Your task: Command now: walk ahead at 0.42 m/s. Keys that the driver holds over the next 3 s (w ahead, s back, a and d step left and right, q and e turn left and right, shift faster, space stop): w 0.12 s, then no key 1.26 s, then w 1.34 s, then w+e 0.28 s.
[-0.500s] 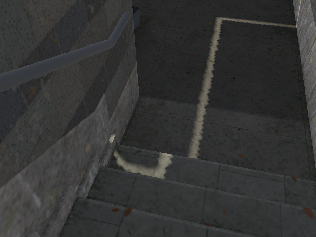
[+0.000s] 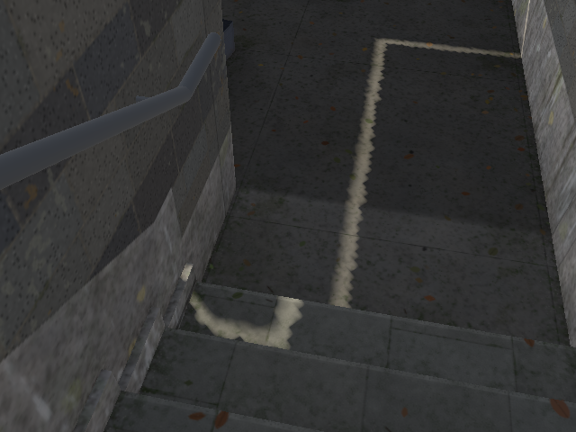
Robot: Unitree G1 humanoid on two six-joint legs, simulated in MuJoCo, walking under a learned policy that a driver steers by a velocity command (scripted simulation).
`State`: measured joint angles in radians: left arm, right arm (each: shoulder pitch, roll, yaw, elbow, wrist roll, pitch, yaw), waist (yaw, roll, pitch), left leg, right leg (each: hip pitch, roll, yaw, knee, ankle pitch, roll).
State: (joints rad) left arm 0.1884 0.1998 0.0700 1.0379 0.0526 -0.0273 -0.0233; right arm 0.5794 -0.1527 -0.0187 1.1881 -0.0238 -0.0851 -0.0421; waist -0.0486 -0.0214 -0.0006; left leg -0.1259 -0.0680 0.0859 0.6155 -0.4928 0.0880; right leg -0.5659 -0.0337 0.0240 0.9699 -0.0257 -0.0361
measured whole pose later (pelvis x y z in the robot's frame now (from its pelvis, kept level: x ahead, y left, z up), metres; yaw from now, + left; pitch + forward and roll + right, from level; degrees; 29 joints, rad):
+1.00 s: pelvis +0.24 +0.00 -0.12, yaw -1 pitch -2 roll +1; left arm 0.37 0.14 -0.04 1.12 0.02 -0.01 0.02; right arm 0.25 -0.13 0.01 1.17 0.02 0.01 -0.02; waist 0.02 -0.02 0.02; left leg -0.19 -0.01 0.04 0.39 -0.16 0.00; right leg -0.01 0.02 -0.05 0.38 -0.34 -0.05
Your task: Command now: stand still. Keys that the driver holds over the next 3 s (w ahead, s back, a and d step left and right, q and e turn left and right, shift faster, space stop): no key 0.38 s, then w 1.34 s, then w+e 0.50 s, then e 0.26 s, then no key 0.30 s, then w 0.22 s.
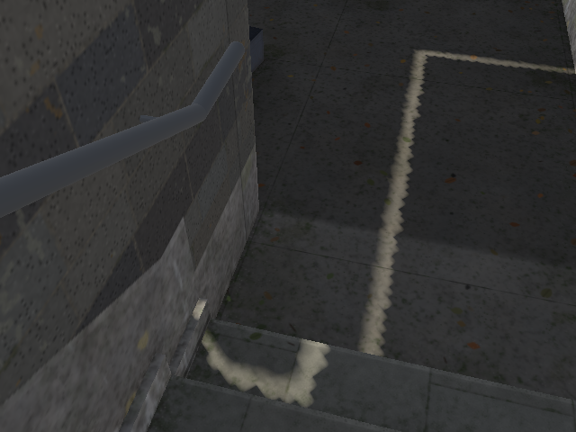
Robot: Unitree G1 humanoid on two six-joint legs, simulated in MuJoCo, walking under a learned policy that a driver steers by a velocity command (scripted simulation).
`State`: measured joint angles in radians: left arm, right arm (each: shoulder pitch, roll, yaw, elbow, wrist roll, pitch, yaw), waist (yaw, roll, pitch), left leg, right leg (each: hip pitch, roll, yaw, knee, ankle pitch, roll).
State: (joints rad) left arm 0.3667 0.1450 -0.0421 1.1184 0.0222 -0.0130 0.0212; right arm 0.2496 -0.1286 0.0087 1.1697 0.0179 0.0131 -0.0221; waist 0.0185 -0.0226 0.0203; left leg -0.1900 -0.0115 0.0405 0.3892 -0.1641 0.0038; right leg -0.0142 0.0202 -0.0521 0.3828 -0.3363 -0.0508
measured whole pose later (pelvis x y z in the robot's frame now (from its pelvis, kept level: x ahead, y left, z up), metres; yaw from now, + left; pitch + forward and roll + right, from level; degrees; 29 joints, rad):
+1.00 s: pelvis +0.14 +0.01 -0.05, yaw +2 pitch +0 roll +1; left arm 0.08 0.21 0.04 0.96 0.05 -0.01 -0.04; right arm 0.56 -0.12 -0.02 1.15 -0.01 -0.11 -0.05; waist -0.07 -0.05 0.03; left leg -0.11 -0.04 0.09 0.78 -0.67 0.06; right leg -0.55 -0.03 0.02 0.65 0.40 -0.05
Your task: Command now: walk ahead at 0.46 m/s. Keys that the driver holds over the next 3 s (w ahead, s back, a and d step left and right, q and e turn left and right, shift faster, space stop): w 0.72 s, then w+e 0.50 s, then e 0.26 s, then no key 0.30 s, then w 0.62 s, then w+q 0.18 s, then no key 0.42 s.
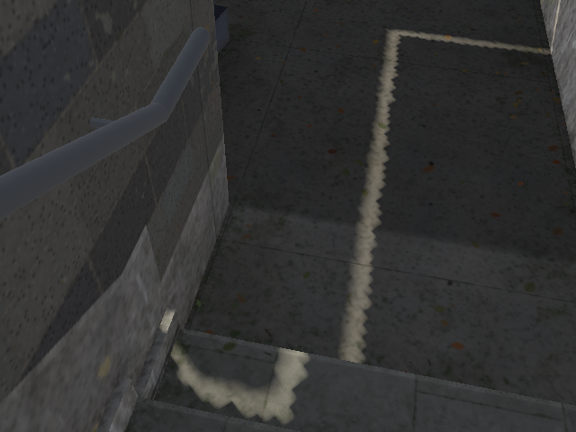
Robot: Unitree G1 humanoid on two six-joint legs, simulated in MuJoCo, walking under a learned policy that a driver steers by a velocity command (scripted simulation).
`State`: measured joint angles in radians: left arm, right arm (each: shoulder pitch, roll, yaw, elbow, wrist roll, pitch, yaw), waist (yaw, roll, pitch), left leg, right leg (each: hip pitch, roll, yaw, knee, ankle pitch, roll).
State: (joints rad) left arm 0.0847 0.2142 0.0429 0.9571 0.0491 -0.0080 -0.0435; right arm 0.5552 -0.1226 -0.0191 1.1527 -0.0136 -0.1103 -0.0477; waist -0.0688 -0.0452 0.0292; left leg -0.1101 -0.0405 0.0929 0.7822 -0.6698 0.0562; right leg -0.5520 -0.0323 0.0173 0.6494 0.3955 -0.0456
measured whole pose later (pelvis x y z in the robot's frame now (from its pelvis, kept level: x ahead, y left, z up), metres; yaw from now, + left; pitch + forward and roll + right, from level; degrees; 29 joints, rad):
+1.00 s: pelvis +0.51 +0.00 -0.28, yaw -6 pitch -2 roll +1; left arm 0.09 0.27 0.07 0.85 0.07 0.03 -0.05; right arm 0.52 -0.20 -0.07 1.01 0.02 -0.11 -0.11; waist -0.03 -0.07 0.06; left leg -0.18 0.05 0.14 0.72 -0.50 0.00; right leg -0.67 0.01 0.15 0.80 0.43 -0.04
